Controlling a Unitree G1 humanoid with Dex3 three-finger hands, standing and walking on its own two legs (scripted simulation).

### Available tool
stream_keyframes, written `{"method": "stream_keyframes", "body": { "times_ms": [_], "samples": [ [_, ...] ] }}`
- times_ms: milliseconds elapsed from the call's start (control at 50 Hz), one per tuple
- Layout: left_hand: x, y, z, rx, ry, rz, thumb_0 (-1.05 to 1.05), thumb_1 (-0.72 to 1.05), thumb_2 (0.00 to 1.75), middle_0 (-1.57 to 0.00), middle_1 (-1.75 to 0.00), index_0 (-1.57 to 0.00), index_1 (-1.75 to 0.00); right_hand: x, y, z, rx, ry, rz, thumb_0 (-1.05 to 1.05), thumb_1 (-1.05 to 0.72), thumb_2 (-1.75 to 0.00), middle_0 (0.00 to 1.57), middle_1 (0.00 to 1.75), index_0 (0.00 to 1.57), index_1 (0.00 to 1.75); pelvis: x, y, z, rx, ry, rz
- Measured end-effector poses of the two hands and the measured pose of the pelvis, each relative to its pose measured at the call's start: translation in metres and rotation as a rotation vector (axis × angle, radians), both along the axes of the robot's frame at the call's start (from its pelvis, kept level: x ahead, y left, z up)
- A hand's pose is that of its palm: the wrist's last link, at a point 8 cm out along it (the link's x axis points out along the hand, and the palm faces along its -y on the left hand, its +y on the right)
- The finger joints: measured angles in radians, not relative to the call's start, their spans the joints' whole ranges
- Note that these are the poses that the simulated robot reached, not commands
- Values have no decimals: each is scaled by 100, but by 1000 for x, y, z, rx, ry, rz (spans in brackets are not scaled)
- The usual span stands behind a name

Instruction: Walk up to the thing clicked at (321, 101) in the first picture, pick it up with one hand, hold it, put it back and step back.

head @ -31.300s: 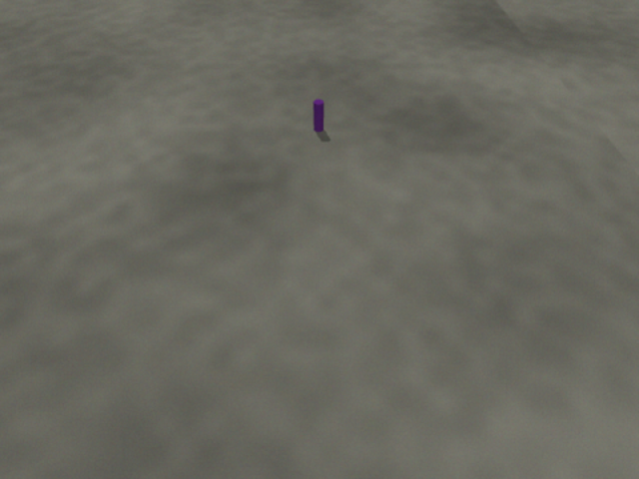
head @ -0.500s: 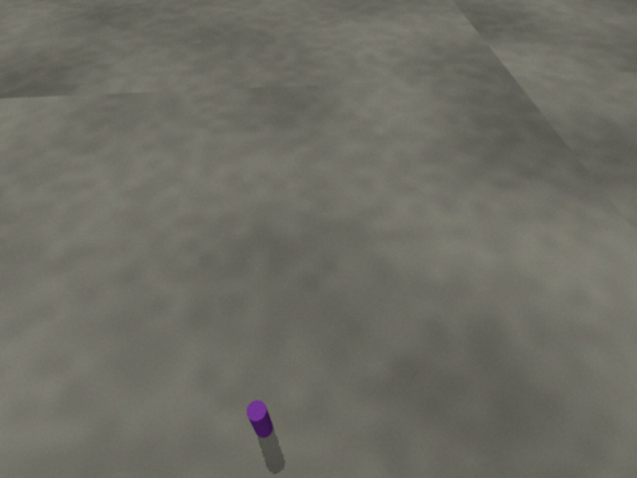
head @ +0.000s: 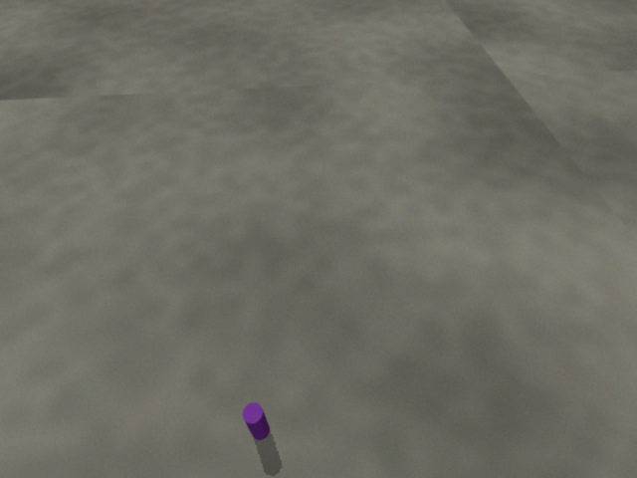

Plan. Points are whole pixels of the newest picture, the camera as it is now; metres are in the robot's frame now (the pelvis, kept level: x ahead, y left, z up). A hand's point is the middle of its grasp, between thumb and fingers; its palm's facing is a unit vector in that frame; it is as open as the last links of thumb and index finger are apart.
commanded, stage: step back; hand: left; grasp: from the side
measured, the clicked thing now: (256, 422) +0.38 +0.20 -0.70
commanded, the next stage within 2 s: none
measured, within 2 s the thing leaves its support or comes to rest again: neither
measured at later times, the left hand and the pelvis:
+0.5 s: hand out of the picture +0.05 +0.33 -0.18, palm faces -0.05 -0.94 -0.34, open 7.4 cm; pelvis -0.09 +0.07 -0.01, yaw -2 degrees
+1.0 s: hand out of the picture -0.08 +0.32 -0.15, palm faces -0.05 -0.92 -0.39, open 7.4 cm; pelvis -0.21 +0.06 -0.02, yaw -3 degrees
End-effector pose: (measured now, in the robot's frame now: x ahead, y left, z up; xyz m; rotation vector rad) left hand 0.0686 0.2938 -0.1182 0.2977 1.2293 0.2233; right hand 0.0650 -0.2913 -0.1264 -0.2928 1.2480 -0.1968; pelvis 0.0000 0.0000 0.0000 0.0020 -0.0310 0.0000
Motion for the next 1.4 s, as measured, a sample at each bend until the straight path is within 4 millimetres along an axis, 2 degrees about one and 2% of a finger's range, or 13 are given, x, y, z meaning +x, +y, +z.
{"method": "stream_keyframes", "body": {
  "times_ms": [100,180,300,400,480,600,780,880,960,1020,1100,1240,1400],
  "samples": [
    [-1,13,-2,18,-21,9,0,90,90,-21,-30,-20,-30,-3,-5,-2,-21,-3,-4,0,-90,-90,20,30,20,30,-18,5,-6,-7,7,1],
    [-1,31,-6,41,-32,-27,0,90,90,-21,-30,-20,-30,-16,-3,1,-53,3,-12,0,-90,-90,20,30,20,30,-34,19,-11,4,15,-7],
    [10,64,-26,32,-95,-60,1,90,90,-21,-30,-20,-30,-57,14,1,-125,41,-6,0,-90,-90,20,30,20,30,-56,49,-28,-6,17,3],
    [0,72,-26,13,-86,-60,1,91,90,-21,-30,-20,-30,-94,38,14,-123,91,-19,0,-90,-90,20,30,20,30,-72,61,-16,-26,17,-2],
    [-21,75,-24,-1,-57,-79,0,91,90,-21,-30,-20,-30,-104,50,17,-124,61,-42,0,-90,-90,20,30,20,30,-83,69,-12,-27,19,-24],
    [-60,79,-25,14,2,-100,0,91,90,-21,-30,-20,-30,-108,58,10,-102,-37,-51,0,-90,-90,20,30,20,30,-107,74,-16,-18,7,-59],
    [-111,68,-15,56,-33,-125,1,91,90,-21,-30,-20,-30,-135,43,-12,-48,-124,-55,0,-90,-90,20,30,20,30,-155,60,-29,-24,-16,-95],
    [-142,62,-1,52,-60,-105,1,91,90,-21,-30,-20,-30,-161,36,-4,-45,-107,-51,0,-90,-90,20,30,20,30,-179,56,-19,12,-16,-87],
    [-153,62,5,54,-103,-103,1,90,90,-21,-30,-20,-30,-190,32,1,-69,-75,-29,0,-90,-90,20,30,20,30,-200,59,-16,18,-1,-70],
    [-159,66,2,49,-144,-113,1,90,90,-21,-30,-20,-30,-213,33,2,-95,-44,-11,0,-90,-90,20,30,20,30,-217,63,-19,11,4,-45],
    [-172,76,-12,24,-177,-115,1,90,90,-21,-30,-20,-30,-243,40,2,-128,-25,6,0,-90,-90,20,30,20,30,-244,72,-29,20,-12,-24],
    [-221,80,-14,5,-122,-88,1,91,90,-21,-30,-20,-30,-285,51,20,-122,-46,6,0,-90,-90,20,30,20,30,-283,71,-16,-23,-5,-41],
    [-289,74,-18,38,-54,-112,1,91,90,-21,-30,-20,-30,-315,32,18,-130,-148,6,0,-90,-90,21,30,20,30,-338,56,-24,-22,-3,-94]
  ]
}}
